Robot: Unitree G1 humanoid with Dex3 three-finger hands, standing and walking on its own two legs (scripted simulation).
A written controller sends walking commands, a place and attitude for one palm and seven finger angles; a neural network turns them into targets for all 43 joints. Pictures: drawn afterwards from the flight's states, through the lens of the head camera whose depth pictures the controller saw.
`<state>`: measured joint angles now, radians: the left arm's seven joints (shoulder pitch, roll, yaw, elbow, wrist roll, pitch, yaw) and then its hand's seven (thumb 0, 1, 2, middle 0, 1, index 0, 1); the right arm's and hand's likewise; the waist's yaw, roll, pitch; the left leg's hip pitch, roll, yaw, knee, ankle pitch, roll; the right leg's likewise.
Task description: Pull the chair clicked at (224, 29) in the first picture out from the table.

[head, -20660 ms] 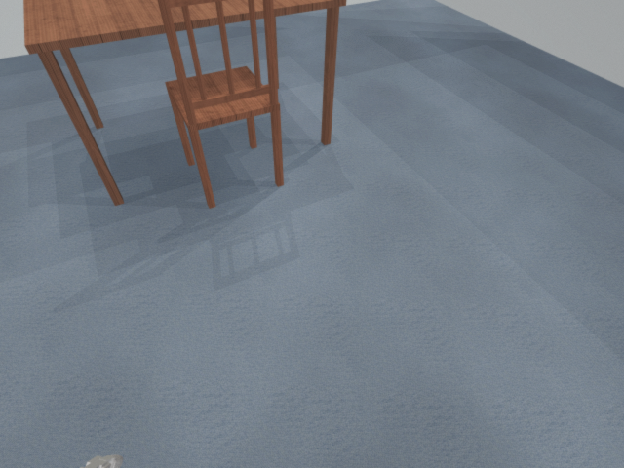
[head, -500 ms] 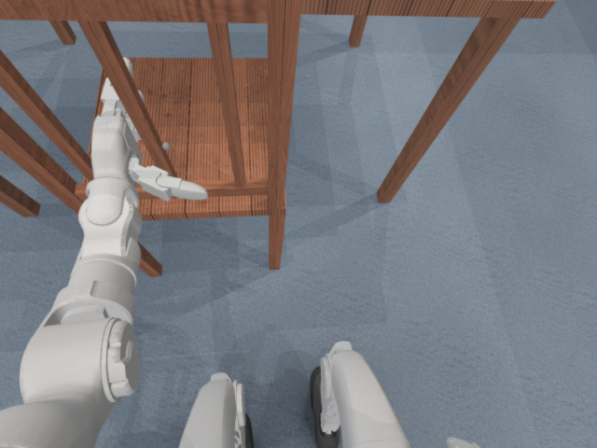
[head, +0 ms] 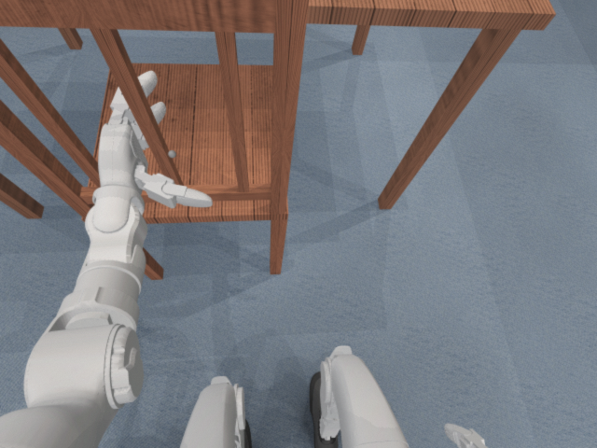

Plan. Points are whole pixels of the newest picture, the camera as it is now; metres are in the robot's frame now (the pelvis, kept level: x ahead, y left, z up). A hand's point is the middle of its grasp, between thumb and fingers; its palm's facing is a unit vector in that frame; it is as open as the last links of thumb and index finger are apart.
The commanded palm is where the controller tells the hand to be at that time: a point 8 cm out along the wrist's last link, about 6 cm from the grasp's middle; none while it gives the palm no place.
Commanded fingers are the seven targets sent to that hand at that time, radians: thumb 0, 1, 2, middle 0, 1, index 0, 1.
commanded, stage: hook a spindle and tug to test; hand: left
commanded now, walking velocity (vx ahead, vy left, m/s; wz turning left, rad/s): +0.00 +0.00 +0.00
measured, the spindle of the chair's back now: (151, 130) +0.52 +0.15 +0.03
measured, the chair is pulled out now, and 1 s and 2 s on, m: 0.00 0.02 0.10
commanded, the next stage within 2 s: step backward, pulling the chair out in 1.22 s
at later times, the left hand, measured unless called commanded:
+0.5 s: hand (173, 150) +0.50 +0.13 +0.02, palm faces -0.02 -1.00 -0.04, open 7.2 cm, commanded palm +0.47 +0.18 +0.03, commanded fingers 0.00 0.90 0.90 -0.50 -1.45 -0.50 -1.45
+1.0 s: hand (172, 166) +0.47 +0.13 +0.03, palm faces -0.02 -1.00 -0.03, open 5.0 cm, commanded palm +0.43 +0.17 +0.03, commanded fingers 0.00 0.90 0.90 -0.50 -1.45 -0.50 -1.45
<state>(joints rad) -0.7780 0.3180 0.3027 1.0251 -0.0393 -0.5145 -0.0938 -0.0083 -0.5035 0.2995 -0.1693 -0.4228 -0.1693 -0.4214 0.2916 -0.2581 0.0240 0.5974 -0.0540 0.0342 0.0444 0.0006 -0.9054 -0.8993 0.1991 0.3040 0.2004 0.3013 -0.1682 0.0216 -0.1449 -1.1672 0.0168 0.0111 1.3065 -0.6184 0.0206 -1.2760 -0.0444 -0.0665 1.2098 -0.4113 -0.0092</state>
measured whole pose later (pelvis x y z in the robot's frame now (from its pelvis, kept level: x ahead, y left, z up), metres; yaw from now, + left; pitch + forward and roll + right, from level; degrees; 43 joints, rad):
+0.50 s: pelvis +0.00 +0.00 +0.00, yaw +0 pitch +28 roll -2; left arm -0.82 0.33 0.31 1.05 -0.04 -0.51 -0.09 0.00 0.37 0.67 -0.49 -1.41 -0.49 -1.41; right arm 0.31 -0.26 0.03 0.60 -0.06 0.04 0.04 0.00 -0.91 -0.90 0.20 0.30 0.20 0.30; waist -0.18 0.03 -0.14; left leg -1.19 0.02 0.01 1.32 -0.62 0.03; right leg -1.30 -0.04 -0.06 1.22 -0.40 0.00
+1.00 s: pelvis +0.01 +0.01 +0.01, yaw -1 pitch +27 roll -2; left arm -0.59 0.25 0.24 0.82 -0.09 -0.48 -0.06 0.02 0.80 0.81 -0.46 -1.45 -0.43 -1.45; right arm 0.31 -0.25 0.01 0.58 -0.04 0.02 0.06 0.00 -0.91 -0.90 0.20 0.30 0.20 0.30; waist -0.15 0.03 -0.16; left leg -1.10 0.02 0.03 1.26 -0.63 0.03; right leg -1.22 -0.04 -0.05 1.17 -0.42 0.00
